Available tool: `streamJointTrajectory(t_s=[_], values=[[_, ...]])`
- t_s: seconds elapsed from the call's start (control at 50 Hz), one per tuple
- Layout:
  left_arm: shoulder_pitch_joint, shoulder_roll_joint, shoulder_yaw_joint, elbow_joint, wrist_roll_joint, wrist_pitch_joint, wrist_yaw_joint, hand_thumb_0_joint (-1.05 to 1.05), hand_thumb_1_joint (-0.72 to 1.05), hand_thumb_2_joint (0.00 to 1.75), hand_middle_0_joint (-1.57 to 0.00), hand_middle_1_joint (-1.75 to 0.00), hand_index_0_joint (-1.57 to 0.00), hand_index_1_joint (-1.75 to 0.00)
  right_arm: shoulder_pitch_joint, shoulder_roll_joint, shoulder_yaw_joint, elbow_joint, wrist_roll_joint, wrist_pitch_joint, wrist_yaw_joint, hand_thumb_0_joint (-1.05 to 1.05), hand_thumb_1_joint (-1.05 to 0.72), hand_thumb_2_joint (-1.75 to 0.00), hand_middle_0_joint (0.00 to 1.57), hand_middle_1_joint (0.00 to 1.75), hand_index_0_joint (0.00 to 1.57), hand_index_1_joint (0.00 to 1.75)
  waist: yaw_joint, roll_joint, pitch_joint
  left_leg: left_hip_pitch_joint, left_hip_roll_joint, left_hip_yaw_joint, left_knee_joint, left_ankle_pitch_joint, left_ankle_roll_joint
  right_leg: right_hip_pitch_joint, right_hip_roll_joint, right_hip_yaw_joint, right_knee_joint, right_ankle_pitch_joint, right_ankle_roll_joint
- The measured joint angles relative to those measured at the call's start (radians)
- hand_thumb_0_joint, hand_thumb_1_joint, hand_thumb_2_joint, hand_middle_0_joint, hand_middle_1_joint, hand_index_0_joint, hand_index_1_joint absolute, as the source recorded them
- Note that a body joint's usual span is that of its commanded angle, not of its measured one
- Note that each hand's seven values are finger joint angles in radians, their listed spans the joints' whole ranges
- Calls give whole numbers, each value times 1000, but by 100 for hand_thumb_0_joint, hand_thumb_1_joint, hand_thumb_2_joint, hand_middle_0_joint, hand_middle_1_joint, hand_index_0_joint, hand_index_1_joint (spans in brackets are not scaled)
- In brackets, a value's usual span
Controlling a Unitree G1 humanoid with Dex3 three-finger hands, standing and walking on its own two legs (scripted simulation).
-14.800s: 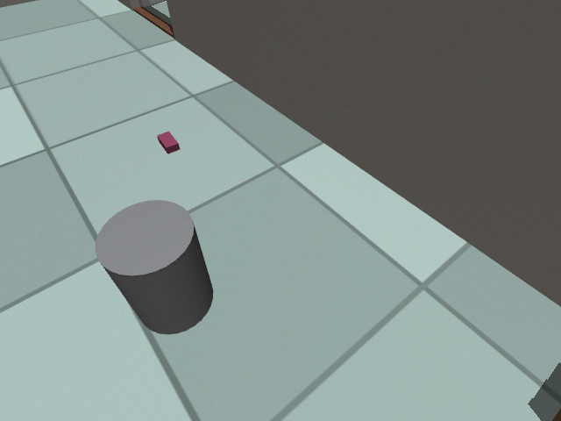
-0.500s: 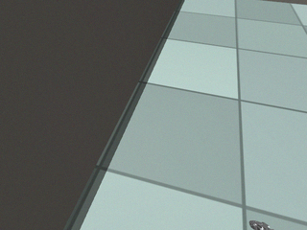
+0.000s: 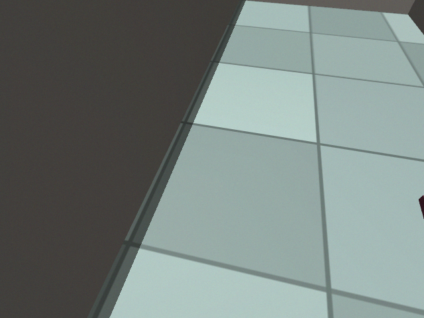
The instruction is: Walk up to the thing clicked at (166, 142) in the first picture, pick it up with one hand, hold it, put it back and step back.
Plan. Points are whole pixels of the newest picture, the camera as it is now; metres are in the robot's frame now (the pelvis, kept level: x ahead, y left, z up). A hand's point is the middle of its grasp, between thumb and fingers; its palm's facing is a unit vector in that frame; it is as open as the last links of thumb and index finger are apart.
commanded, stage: stand
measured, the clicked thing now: out of the picture +0.80 -1.21 -0.76
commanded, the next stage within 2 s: none
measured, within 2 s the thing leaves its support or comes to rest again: neither
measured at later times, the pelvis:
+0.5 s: pelvis +0.01 +0.01 +0.00, yaw +0 degrees
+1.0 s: pelvis +0.01 +0.01 +0.00, yaw +0 degrees
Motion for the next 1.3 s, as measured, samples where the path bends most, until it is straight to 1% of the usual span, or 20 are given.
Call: streamJointTrajectory(t_s=[0.22, 0.7, 1.3], values=[[-10, 4, 3, 2, 1, 2, 1, 1, 91, 90, -20, -30, -21, -30, -2, 7, 0, 6, 1, -3, -3, 1, -90, -90, 21, 30, 20, 30, -5, -6, -7, 15, -3, 6, -18, 3, 3, 15, -4, 6, -25, 9, 4], [29, 8, 0, -3, 3, 9, 3, 1, 91, 90, -20, -30, -21, -30, -19, 16, -1, 11, 0, 0, -2, 1, -90, -90, 21, 30, 20, 30, 10, -6, -3, 18, -14, 11, -26, 0, 13, 21, -15, 8, -39, 9, 13], [31, 8, -1, -22, 4, 10, 5, 1, 91, 90, -20, -30, -21, -30, -11, 14, 1, 4, 1, 2, -4, 1, -90, -90, 21, 30, 20, 30, 7, -5, -4, 25, -16, 8, -25, -14, 11, 33, -17, 4, -44, -3, 12]])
